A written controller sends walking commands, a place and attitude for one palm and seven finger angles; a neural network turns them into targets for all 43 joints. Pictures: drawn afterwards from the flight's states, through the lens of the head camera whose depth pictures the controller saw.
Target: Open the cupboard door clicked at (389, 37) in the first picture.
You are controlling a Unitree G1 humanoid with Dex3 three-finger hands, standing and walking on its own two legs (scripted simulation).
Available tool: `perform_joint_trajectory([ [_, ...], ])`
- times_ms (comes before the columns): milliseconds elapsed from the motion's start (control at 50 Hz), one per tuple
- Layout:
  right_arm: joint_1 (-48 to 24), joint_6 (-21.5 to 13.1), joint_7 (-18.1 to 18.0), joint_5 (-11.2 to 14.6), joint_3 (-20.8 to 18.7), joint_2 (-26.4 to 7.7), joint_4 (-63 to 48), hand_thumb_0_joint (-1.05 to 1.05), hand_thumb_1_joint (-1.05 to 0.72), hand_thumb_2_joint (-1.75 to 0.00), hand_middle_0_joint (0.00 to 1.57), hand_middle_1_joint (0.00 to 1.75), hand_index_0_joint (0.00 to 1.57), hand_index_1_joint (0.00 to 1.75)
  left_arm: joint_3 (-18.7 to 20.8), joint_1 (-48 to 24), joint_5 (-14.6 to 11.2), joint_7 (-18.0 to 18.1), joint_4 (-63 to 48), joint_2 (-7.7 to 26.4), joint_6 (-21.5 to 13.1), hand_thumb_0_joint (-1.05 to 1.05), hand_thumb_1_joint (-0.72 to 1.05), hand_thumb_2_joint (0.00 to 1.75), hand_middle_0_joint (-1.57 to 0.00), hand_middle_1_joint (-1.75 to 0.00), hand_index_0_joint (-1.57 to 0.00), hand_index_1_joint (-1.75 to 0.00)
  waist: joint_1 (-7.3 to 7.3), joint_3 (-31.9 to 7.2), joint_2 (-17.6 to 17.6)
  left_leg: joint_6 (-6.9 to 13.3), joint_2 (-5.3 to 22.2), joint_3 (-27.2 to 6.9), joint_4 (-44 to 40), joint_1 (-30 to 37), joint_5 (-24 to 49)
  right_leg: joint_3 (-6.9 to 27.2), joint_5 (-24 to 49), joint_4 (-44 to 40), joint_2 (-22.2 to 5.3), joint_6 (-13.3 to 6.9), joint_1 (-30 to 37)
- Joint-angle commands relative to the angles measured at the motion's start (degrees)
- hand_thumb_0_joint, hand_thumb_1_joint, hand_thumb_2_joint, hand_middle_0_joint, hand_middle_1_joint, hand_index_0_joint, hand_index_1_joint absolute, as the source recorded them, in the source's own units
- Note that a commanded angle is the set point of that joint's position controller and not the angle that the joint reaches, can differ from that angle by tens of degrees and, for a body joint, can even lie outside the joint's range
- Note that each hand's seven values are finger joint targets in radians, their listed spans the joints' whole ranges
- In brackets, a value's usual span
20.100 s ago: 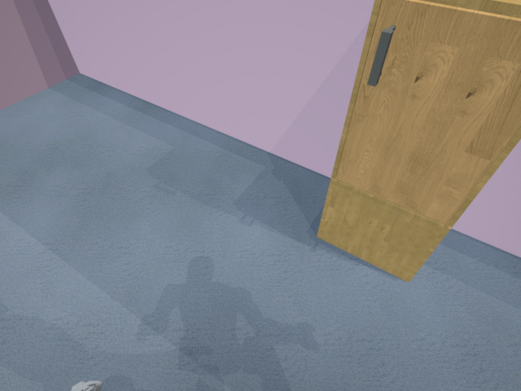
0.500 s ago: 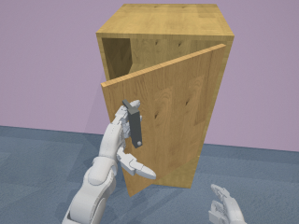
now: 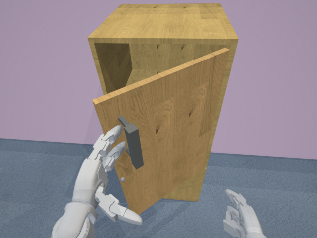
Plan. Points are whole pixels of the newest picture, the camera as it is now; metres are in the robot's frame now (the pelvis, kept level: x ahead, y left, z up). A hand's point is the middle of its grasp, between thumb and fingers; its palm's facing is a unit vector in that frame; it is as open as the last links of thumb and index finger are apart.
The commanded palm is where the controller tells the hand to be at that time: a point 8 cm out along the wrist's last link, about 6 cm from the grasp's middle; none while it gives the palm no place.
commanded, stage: slide the hand sideways off the handle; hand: left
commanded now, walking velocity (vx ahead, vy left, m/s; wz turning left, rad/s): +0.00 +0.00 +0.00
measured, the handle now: (130, 142) +0.29 +0.10 +0.13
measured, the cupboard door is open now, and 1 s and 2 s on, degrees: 42 41 41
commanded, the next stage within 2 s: draw the hand back to the body in 0.44 s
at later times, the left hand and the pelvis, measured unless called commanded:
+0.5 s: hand (91, 195) +0.16 +0.15 +0.13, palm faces +0.05 -1.00 -0.08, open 16.3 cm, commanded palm +0.13 +0.19 +0.14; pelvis +0.01 +0.00 +0.00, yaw +1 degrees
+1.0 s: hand (70, 188) +0.17 +0.19 +0.14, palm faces +0.04 -0.99 -0.10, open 16.3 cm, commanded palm +0.13 +0.25 +0.15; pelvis +0.00 +0.02 +0.00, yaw +1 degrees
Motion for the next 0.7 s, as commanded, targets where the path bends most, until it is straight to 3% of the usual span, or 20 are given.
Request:
perform_joint_trajectory([
  [0, -7.53, -5.4, -0.78, 0.23, -1.81, -4.42, -9.87, 0.0, -0.9, -0.9, 0.2, 0.3, 0.2, 0.3, 6.61, -5.19, -1.51, -1.02, -13.0, 3.42, -5.54, 0.0, -0.5, 0.3, -0.15, -0.3, -0.15, -0.3, -0.14, -3.43, -4.65, 2.36, -1.93, -1.89, -3.35, -1.19, 9.09, 4.39, 6.86, -7.35, -0.43, 0.74, -0.25],
  [40, -7.16, -6.37, -1.0, 0.26, -1.89, -4.48, -9.95, 0.0, -0.9, -0.9, 0.2, 0.3, 0.2, 0.3, 6.96, -3.29, -1.99, -1.92, -13.35, 3.33, -6.2, 0.0, -0.5, 0.3, -0.15, -0.3, -0.15, -0.3, -0.02, -4.09, -5.95, 2.47, -1.93, -1.85, -2.99, -1.22, 9.88, 4.32, 8.14, -6.98, -0.41, 0.93, 0.04],
  [80, -6.66, -7.24, -1.02, 0.38, -1.95, -4.66, -9.6, 0.0, -0.9, -0.9, 0.2, 0.3, 0.2, 0.3, 8.53, -0.72, -2.61, -2.58, -12.87, 4.51, -6.68, 0.0, -0.5, 0.3, -0.15, -0.3, -0.15, -0.3, 0.33, -3.56, -4.08, 2.29, -1.94, -1.82, -2.81, -1.9, 10.29, 4.02, 8.93, -6.45, -0.45, 0.74, 0.19],
  [160, -5.75, -8.88, -1.24, 0.51, -2.01, -4.91, -9.62, 0.0, -0.9, -0.9, 0.2, 0.3, 0.2, 0.3, 11.15, 1.74, -3.83, -4.08, -13.76, 6.16, -7.59, 0.0, -0.5, 0.3, -0.15, -0.3, -0.15, -0.3, 0.42, -4.23, -6.22, 2.44, -2.0, -1.92, -2.11, -2.66, 11.27, 4.28, 10.91, -5.88, -0.44, 1.1, 0.56],
  [200, -5.57, -9.71, -1.25, 0.57, -2.08, -4.99, -9.48, 0.0, -0.9, -0.9, 0.2, 0.3, 0.2, 0.3, 11.87, 3.3, -4.59, -4.62, -14.05, 6.14, -8.2, 0.0, -0.5, 0.3, -0.15, -0.3, -0.15, -0.3, 0.51, -3.8, -5.13, 2.41, -2.0, -1.99, -2.1, -2.84, 11.28, 4.01, 10.88, -5.69, -0.52, 1.02, 0.33],
  [220, -5.18, -9.93, -1.31, 0.71, -2.3, -5.11, -9.19, 0.0, -0.9, -0.9, 0.2, 0.3, 0.2, 0.3, 14.17, 4.82, -4.91, -4.88, -13.55, 7.8, -8.54, 0.0, -0.5, 0.3, -0.15, -0.3, -0.15, -0.3, 0.77, -4.01, -5.56, 2.3, -1.94, -1.92, -2.03, -3.31, 11.28, 3.94, 10.94, -5.41, -0.41, 1.01, 0.64],
  [240, -5.43, -10.28, -1.31, 0.71, -2.23, -5.13, -9.39, 0.0, -0.9, -0.9, 0.2, 0.3, 0.2, 0.3, 13.55, 5.12, -5.26, -5.42, -14.08, 7.06, -8.7, 0.0, -0.5, 0.3, -0.15, -0.3, -0.15, -0.3, 0.78, -3.84, -4.13, 2.29, -2.11, -1.71, -1.74, -3.43, 11.07, 4.19, 10.68, -5.56, -0.51, 1.09, 0.37],
  [360, -4.54, -12.94, -1.63, 0.96, -2.77, -5.69, -8.52, 0.0, -0.9, -0.9, 0.2, 0.3, 0.2, 0.3, 16.99, 7.0, -7.68, -8.05, -14.43, 9.38, -11.15, 0.0, -0.5, 0.3, -0.15, -0.3, -0.15, -0.3, 0.32, -3.8, -5.48, 2.37, -2.25, -2.19, 0.0, -4.24, 10.73, 5.46, 9.58, -6.13, -0.84, 1.44, -0.31],
  [420, -4.37, -14.99, -1.82, 1.2, -2.79, -6.34, -8.17, 0.0, -0.9, -0.9, 0.2, 0.3, 0.2, 0.3, 14.44, 4.45, -8.46, -10.09, -14.17, 7.81, -12.68, 0.0, -0.5, 0.3, -0.15, -0.3, -0.15, -0.3, -0.76, -1.96, -4.34, 2.39, -2.22, -2.63, 0.3, -4.13, 9.22, 5.13, 6.86, -6.42, -0.79, 1.44, -2.38],
  [480, -4.1, -17.5, -1.99, 1.17, -2.88, -6.74, -7.43, 0.0, -0.9, -0.9, 0.2, 0.3, 0.2, 0.3, 13.57, 3.04, -8.37, -10.67, -13.7, 8.14, -13.65, 0.0, -0.5, 0.3, -0.15, -0.3, -0.15, -0.3, -0.68, -2.4, -3.61, 2.45, -2.32, -3.16, 0.46, -4.09, 8.26, 4.94, 5.04, -6.13, -0.9, 1.26, -2.77],
  [520, -3.99, -18.35, -1.76, 1.22, -2.77, -6.55, -7.39, 0.0, -0.9, -0.9, 0.2, 0.3, 0.2, 0.3, 13.29, 4.26, -8.06, -10.7, -13.41, 7.74, -13.62, 0.0, -0.5, 0.3, -0.15, -0.3, -0.15, -0.3, -0.33, -2.65, -4.65, 2.43, -2.34, -3.46, -0.13, -4.59, 7.73, 4.11, 5.04, -5.38, -0.7, 1.33, -2.75],
  [580, -4.51, -18.42, -1.87, 1.06, -2.73, -6.31, -6.39, 0.0, -0.9, -0.9, 0.2, 0.3, 0.2, 0.3, 16.92, 4.15, -6.98, -9.5, -11.9, 11.17, -12.48, 0.0, -0.5, 0.3, -0.15, -0.3, -0.15, -0.3, 0.73, -2.38, -3.15, 2.25, -2.33, -3.65, -1.05, -5.59, 7.56, 3.81, 4.94, -4.78, -0.69, 0.85, -1.96],
  [680, -5.74, -17.58, -2.29, 1.29, -2.06, -6.06, -6.74, 0.0, -0.9, -0.9, 0.2, 0.3, 0.2, 0.3, 18.68, 1.77, -8.45, -9.46, -12.55, 10.85, -10.42, 0.0, -0.5, 0.3, -0.15, -0.3, -0.15, -0.3, 1.11, -2.68, -2.34, 1.94, -2.11, -3.86, -2.79, -4.86, 8.17, 2.48, 6.44, -4.48, -0.16, 0.66, -0.57],
])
